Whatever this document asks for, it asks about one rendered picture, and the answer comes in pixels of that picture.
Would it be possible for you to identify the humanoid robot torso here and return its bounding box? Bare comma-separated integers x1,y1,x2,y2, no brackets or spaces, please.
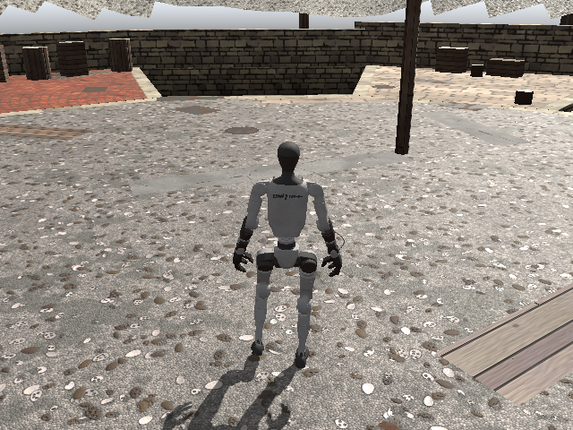
267,177,309,269

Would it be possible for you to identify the left robot hand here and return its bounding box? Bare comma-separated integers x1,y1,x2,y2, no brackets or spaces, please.
233,252,253,272

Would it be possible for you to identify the right robot forearm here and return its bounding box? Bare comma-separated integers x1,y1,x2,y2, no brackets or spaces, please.
321,218,340,258

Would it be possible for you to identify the left robot forearm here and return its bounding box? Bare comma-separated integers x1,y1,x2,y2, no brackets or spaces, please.
235,216,253,254

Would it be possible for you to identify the right robot upper arm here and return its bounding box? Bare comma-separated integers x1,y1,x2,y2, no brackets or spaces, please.
306,181,330,231

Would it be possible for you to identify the right robot thigh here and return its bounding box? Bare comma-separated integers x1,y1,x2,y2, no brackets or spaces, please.
296,250,317,314

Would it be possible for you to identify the left robot upper arm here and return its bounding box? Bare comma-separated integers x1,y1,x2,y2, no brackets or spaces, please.
245,180,269,230

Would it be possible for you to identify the right robot hand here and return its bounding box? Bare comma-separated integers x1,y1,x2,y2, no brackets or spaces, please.
321,255,342,277

